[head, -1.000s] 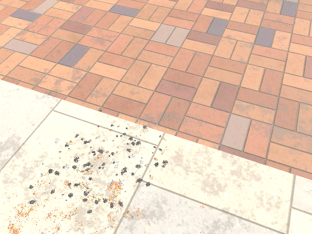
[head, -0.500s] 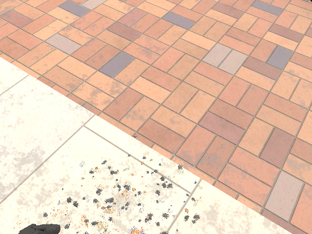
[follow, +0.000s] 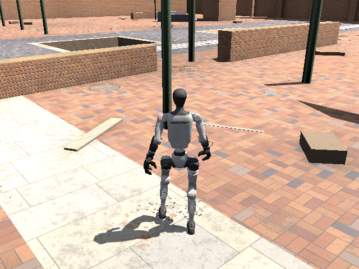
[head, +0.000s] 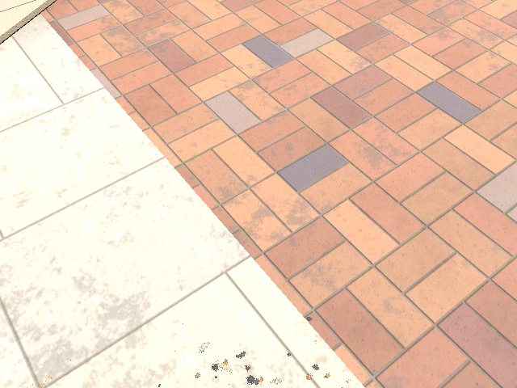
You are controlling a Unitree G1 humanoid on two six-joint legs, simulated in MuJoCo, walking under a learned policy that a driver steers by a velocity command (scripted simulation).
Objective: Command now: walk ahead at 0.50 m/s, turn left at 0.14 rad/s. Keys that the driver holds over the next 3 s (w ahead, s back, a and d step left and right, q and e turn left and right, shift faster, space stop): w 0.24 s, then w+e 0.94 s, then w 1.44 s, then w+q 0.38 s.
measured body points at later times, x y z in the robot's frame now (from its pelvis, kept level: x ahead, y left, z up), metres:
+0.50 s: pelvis +0.27 +0.06 +0.00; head +0.29 +0.07 +0.45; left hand +0.44 +0.32 -0.11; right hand +0.30 -0.22 -0.12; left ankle +0.23 +0.15 -0.75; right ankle +0.41 -0.12 -0.68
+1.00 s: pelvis +0.55 -0.03 +0.00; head +0.58 -0.06 +0.45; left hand +0.72 +0.21 -0.11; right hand +0.64 -0.35 -0.09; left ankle +0.74 +0.11 -0.68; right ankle +0.51 -0.10 -0.75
